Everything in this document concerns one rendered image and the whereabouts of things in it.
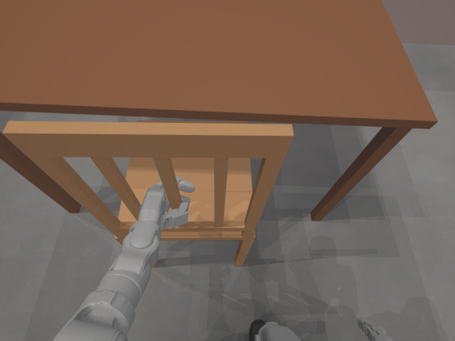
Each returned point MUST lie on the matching right robot shin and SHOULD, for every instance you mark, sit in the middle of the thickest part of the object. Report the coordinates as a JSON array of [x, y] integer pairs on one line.
[[268, 324]]

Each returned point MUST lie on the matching robot right hand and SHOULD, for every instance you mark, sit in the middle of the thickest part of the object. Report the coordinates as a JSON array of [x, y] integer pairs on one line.
[[375, 332]]

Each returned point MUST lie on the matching robot left forearm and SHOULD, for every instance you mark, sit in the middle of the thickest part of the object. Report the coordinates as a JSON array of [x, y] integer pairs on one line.
[[114, 301]]

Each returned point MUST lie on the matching chair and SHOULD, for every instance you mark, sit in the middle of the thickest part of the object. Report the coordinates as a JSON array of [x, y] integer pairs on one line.
[[212, 155]]

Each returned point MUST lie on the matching left robot upper arm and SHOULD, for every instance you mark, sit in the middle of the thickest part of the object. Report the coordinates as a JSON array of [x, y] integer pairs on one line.
[[78, 330]]

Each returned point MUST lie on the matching robot left hand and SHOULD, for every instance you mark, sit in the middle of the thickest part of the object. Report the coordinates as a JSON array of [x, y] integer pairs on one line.
[[155, 204]]

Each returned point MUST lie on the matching table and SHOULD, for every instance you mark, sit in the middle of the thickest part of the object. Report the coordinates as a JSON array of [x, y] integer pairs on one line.
[[335, 62]]

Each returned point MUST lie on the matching robot right foot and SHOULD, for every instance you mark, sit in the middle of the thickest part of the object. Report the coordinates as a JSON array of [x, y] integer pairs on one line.
[[254, 328]]

